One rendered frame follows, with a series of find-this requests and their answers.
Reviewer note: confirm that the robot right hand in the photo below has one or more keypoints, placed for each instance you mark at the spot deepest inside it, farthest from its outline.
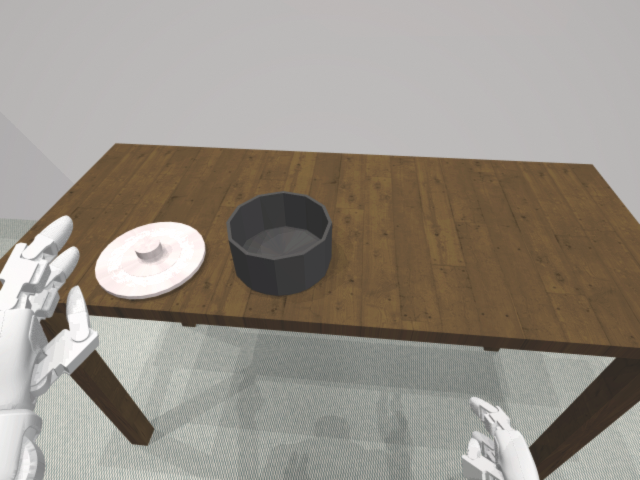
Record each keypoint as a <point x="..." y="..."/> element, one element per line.
<point x="506" y="458"/>

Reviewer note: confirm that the robot left hand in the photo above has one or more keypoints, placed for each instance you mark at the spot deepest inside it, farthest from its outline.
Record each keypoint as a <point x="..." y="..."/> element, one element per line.
<point x="30" y="294"/>

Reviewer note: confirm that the table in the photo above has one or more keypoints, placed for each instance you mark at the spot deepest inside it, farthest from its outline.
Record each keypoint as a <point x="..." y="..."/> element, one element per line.
<point x="534" y="256"/>

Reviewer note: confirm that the lid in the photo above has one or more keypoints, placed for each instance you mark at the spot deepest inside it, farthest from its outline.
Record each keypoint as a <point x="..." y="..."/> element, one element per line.
<point x="121" y="273"/>

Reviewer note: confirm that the robot left forearm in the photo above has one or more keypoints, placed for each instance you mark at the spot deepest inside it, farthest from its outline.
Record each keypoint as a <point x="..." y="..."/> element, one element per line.
<point x="20" y="457"/>

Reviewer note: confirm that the knob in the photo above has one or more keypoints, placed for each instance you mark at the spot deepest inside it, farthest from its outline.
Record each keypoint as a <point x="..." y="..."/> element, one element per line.
<point x="148" y="247"/>

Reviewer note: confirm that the pot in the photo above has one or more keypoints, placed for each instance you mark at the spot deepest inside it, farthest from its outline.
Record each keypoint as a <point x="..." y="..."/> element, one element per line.
<point x="281" y="242"/>

